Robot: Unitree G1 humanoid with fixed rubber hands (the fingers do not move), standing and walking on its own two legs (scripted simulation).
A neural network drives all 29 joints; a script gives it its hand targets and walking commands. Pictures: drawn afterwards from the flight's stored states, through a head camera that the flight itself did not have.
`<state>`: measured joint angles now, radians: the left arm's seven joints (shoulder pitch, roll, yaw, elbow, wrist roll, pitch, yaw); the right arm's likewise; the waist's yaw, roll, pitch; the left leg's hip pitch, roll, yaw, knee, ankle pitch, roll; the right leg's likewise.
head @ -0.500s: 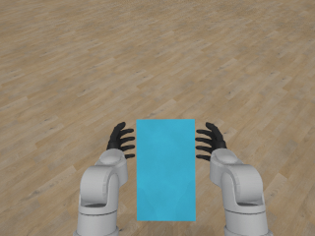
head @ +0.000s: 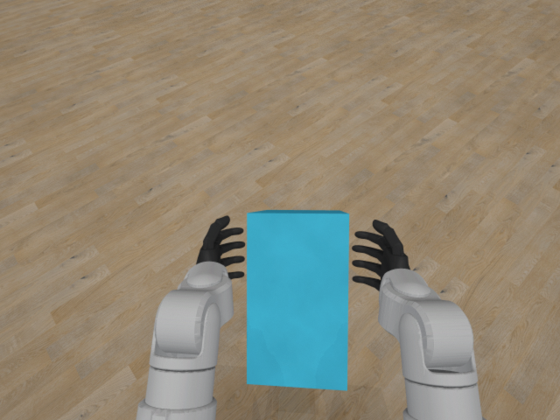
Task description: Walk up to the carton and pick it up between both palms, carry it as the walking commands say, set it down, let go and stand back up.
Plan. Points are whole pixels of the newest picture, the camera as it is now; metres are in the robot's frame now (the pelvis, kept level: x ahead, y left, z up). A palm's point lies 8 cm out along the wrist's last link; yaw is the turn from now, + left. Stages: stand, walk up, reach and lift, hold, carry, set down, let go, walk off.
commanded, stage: carry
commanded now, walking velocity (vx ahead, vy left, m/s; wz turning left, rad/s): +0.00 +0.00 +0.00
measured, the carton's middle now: (300, 284) +0.34 -0.02 -0.05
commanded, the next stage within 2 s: none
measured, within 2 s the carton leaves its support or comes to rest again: neither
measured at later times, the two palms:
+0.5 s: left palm (187, 122) +0.60 +0.16 +0.10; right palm (312, 118) +0.60 -0.06 +0.09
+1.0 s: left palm (149, 68) +0.78 +0.26 +0.11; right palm (251, 53) +0.84 +0.05 +0.10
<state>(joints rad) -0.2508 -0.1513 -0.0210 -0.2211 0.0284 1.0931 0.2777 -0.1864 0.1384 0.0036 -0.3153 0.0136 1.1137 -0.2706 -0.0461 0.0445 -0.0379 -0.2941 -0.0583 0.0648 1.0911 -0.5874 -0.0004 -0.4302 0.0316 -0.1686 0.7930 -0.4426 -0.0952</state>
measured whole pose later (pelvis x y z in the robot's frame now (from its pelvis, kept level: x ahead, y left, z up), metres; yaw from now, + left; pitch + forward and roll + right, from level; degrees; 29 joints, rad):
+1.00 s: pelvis +0.50 +0.06 +0.01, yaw +19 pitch +5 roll +1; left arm -0.37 -0.19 0.04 -0.33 0.04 1.12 0.27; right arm -0.36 0.18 -0.02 -0.37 -0.07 1.17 -0.28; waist -0.02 0.04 0.09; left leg -0.48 -0.08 -0.01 0.70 -0.29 0.05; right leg -0.53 -0.06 -0.07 0.64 -0.15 0.01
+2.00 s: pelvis +0.34 -0.08 +0.02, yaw +51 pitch +1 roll +0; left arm -0.35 -0.18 0.06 -0.13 0.05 1.21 0.30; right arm -0.38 0.19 -0.04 -0.09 -0.10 1.20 -0.29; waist 0.02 -0.02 -0.05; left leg -0.42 0.02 0.11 0.63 -0.23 0.05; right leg -0.52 -0.11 -0.12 0.87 -0.45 0.04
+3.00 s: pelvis +0.14 -0.30 +0.03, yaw +47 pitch +3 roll -1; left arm -0.44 -0.21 0.11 0.07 0.13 1.09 0.29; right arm -0.42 0.20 -0.11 0.05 -0.13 1.11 -0.27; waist 0.01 0.01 -0.10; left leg -0.40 0.02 0.22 0.48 -0.14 0.10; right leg -0.26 -0.01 -0.05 0.50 -0.32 -0.01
